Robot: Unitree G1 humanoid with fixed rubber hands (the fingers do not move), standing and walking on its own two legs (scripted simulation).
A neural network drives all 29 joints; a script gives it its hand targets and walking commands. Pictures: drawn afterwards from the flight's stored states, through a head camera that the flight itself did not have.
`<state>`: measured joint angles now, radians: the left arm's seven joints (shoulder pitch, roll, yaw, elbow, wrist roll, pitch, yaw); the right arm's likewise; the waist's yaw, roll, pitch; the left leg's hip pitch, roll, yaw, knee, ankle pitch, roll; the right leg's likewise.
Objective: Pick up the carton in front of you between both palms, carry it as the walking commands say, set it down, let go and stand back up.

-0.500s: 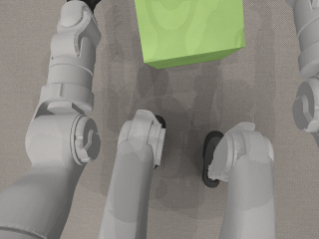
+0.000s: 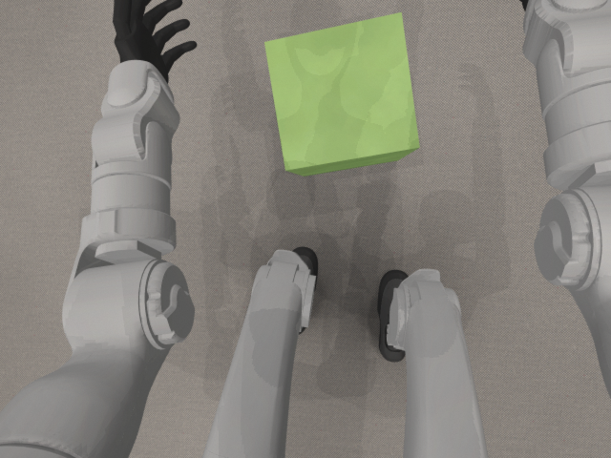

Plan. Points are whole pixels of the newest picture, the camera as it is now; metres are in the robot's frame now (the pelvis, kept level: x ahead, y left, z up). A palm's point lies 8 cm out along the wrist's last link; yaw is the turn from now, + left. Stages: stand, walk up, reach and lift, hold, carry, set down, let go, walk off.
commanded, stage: set down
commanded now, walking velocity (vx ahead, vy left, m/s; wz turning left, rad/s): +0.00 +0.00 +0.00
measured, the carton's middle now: (342, 111) +0.53 +0.05 -0.42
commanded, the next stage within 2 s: let go in 0.22 s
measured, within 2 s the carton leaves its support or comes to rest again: neither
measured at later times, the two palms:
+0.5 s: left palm (71, 72) +0.46 +0.24 +0.02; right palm out of the picture +0.52 -0.16 +0.02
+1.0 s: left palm out of the picture +0.30 +0.25 +0.14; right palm out of the picture +0.35 -0.20 +0.12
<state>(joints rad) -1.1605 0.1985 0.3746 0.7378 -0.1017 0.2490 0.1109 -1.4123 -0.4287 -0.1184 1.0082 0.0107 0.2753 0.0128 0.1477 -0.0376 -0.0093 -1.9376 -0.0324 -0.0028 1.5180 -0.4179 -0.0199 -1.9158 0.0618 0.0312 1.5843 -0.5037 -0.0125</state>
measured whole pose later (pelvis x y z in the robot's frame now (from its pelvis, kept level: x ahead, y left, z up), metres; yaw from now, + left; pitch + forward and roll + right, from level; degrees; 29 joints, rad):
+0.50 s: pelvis +0.04 +0.01 +0.13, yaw -3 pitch +42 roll -1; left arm -0.77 0.16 0.33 0.64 0.08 0.16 -0.05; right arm -0.95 -0.22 -0.27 0.80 -0.13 0.19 -0.06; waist 0.10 -0.02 -0.06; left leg -1.44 -0.02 -0.02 0.97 -0.27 0.00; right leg -1.40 0.07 0.05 0.99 -0.33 0.00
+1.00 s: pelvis +0.10 +0.02 +0.21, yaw -1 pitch +16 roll +0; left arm 0.07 0.18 0.05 0.45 -0.03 0.01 -0.07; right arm -0.08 -0.18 -0.13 0.58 -0.05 0.01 -0.01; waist 0.08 0.03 -0.02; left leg -0.61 -0.04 -0.04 0.59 -0.26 0.02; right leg -0.56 0.03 0.06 0.59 -0.31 0.00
